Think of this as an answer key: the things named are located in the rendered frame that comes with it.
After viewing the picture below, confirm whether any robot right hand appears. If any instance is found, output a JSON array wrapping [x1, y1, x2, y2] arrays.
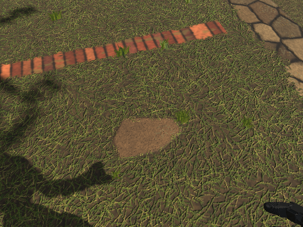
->
[[263, 201, 303, 227]]

